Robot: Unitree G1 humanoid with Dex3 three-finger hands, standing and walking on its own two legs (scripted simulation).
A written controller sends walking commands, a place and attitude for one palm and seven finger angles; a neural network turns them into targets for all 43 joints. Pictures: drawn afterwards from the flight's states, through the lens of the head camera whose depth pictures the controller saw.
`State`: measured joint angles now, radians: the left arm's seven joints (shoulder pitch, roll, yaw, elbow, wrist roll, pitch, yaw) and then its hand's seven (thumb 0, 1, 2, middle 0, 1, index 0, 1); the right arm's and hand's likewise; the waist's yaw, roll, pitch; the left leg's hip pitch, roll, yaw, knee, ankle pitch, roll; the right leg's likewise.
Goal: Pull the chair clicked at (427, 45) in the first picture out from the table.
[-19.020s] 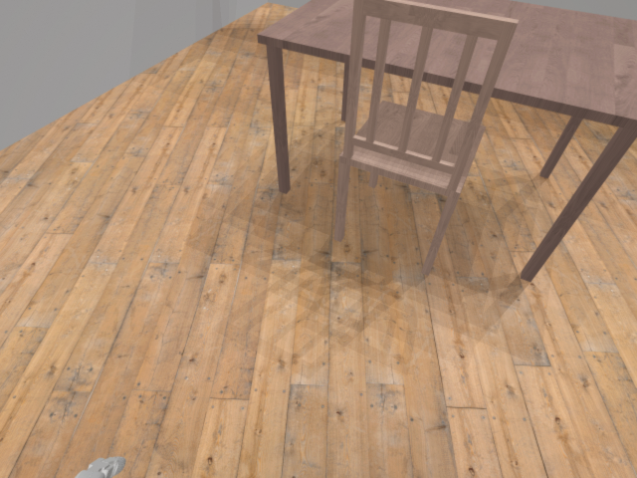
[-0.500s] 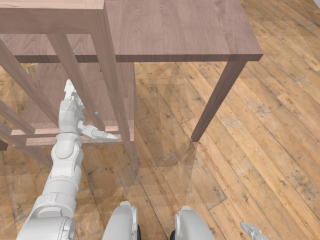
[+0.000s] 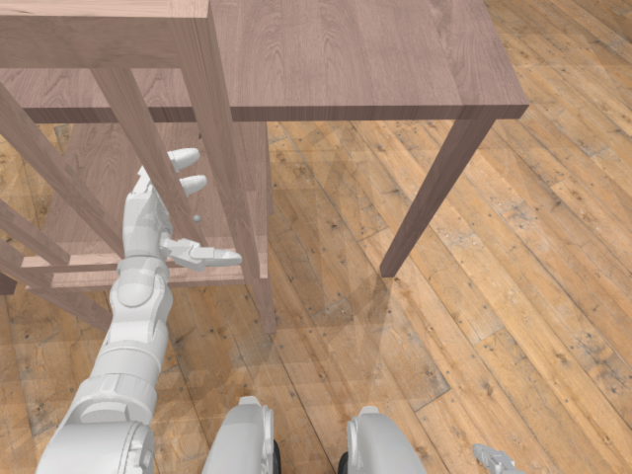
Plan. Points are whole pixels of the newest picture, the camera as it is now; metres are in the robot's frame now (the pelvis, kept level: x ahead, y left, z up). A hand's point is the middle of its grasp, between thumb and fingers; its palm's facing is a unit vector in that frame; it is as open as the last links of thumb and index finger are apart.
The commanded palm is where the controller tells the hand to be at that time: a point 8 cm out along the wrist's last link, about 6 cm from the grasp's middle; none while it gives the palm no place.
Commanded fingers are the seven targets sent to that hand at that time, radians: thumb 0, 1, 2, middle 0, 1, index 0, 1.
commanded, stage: hook a spindle and tug to test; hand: left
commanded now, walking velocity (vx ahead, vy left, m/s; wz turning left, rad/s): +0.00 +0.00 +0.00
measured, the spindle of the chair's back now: (75, 193) +0.44 +0.29 +0.05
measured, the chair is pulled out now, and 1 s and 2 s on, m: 0.00 0.02 0.11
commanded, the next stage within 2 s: step backward, pulling the chair out in 1.04 s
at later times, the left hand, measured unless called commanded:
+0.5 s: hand (197, 221) +0.42 +0.15 +0.02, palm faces +0.05 -1.00 -0.02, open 8.5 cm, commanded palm +0.39 +0.19 +0.03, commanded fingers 0.00 0.90 0.90 -0.50 -1.45 -0.50 -1.45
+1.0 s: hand (194, 241) +0.39 +0.15 +0.02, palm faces +0.04 -1.00 +0.00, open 7.0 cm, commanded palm +0.36 +0.19 +0.03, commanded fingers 0.00 0.90 0.90 -0.50 -1.45 -0.50 -1.45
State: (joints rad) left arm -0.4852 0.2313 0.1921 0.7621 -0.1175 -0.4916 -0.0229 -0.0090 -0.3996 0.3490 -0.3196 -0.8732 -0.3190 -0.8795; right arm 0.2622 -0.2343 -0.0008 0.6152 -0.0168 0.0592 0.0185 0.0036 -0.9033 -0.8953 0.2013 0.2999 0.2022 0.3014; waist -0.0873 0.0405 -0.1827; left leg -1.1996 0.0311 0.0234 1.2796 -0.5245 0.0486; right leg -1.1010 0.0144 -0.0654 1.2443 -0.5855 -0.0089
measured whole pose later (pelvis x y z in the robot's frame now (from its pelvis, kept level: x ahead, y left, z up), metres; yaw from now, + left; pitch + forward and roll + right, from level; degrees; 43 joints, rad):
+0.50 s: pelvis +0.00 +0.00 +0.00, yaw +0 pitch +25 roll -3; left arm -0.45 0.23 0.17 0.73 -0.13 -0.48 -0.03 0.01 0.24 0.57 -0.43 -1.44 -0.41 -1.45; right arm 0.24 -0.24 -0.01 0.61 -0.01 0.07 0.02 0.00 -0.90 -0.90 0.20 0.30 0.20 0.30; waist -0.08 0.04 -0.19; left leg -1.18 0.03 0.02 1.27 -0.53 0.05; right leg -1.08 0.02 -0.07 1.23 -0.59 -0.01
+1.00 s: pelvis +0.02 +0.01 +0.01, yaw -1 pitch +25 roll -3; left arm -0.18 0.19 0.12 0.45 -0.16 -0.46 -0.02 0.02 0.47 0.68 -0.36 -1.44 -0.38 -1.45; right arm 0.24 -0.22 -0.01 0.56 -0.01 0.06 0.04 0.00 -0.90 -0.90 0.20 0.30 0.20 0.30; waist -0.07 0.04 -0.19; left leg -1.11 0.03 0.04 1.23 -0.55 0.06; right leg -1.02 0.02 -0.04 1.19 -0.60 0.00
